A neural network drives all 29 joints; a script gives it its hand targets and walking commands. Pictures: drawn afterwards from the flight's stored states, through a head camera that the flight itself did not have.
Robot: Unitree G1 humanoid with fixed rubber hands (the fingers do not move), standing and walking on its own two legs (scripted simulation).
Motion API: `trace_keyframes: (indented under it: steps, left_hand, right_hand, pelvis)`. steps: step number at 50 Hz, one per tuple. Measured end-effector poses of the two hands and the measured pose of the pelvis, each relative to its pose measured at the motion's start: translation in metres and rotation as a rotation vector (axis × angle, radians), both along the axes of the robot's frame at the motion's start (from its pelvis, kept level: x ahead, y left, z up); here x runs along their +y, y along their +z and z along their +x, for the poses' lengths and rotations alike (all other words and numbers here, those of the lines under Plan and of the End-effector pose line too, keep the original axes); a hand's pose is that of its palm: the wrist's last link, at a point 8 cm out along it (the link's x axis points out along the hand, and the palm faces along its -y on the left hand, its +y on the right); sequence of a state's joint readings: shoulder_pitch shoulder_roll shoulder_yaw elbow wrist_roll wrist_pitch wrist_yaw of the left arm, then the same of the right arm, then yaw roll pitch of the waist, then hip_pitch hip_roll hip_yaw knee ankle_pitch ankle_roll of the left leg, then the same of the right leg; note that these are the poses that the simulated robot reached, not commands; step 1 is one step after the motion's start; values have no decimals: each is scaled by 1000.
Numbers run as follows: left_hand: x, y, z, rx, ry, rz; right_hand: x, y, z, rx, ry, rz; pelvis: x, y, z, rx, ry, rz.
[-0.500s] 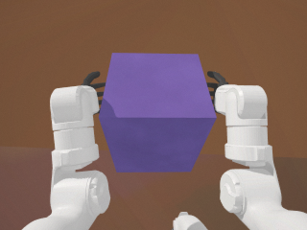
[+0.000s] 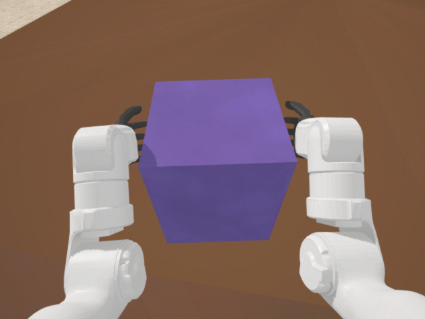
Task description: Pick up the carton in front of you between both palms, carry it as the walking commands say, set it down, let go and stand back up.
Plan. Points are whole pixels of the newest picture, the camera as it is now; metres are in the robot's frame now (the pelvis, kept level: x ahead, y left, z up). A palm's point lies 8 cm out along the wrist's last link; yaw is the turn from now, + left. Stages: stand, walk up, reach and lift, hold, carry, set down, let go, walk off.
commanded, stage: carry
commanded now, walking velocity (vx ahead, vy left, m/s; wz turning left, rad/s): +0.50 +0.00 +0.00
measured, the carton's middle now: (215, 165) +0.39 +0.01 +0.11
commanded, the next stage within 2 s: none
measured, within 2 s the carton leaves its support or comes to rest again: neither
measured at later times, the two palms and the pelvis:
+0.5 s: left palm (151, 54) +0.66 +0.15 +0.21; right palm (274, 44) +0.70 -0.14 +0.21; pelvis +0.30 -0.03 +0.06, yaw +0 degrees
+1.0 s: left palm (167, 0) +1.01 +0.15 +0.23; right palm (260, 1) +0.98 -0.15 +0.23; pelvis +0.63 +0.02 +0.09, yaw -1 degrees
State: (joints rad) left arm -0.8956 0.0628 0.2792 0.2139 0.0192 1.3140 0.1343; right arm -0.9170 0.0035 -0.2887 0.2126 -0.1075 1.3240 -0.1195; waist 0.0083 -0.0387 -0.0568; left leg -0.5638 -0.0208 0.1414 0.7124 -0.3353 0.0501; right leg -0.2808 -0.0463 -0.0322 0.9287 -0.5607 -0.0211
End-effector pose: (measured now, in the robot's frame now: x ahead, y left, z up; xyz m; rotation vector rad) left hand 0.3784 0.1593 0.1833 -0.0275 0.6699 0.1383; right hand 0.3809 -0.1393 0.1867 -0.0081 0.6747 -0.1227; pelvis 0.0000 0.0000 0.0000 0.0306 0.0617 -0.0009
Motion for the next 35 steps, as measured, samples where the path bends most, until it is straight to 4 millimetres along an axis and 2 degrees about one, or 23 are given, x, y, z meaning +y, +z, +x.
trace_keyframes:
  steps: [4,8,12,16,19,22,25,30,35]
  left_hand:
    - [-19,1,54,74,-72,10]
    - [-34,11,106,66,-108,1]
    - [-40,27,158,21,-103,-12]
    - [-42,35,213,7,-77,-5]
    - [-36,31,246,23,-34,25]
    - [-21,21,265,78,19,42]
    - [-6,22,286,101,67,37]
    - [11,45,342,42,118,23]
    - [20,68,420,-22,93,12]
  right_hand:
    - [-18,-8,27,76,-61,-10]
    - [-31,1,64,67,-106,-5]
    - [-38,19,117,20,-118,3]
    - [-41,27,182,7,-94,12]
    - [-36,23,234,25,-40,19]
    - [-21,20,277,78,20,18]
    - [-5,24,317,101,64,23]
    - [13,46,383,45,86,47]
    - [20,69,449,-20,56,43]
  pelvis:
    - [9,18,44,5,-2,-25]
    - [12,30,86,7,-9,-40]
    - [9,35,136,15,-11,-45]
    - [-3,33,197,17,-11,-61]
    - [-14,31,240,-2,2,-78]
    - [-22,45,273,-3,3,-59]
    - [-25,59,303,5,9,-42]
    - [-23,72,358,20,19,-25]
    - [-7,71,430,19,19,-37]
